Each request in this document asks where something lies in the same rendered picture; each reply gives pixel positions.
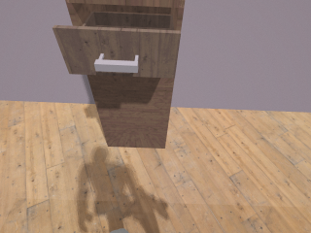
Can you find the drawer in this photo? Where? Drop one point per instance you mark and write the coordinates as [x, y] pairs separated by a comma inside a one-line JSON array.
[[121, 36]]

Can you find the cabinet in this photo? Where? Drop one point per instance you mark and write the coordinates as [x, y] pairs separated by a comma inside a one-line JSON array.
[[134, 113]]

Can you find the handle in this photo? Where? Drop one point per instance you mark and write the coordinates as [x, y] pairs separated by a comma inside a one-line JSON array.
[[127, 77], [120, 66]]

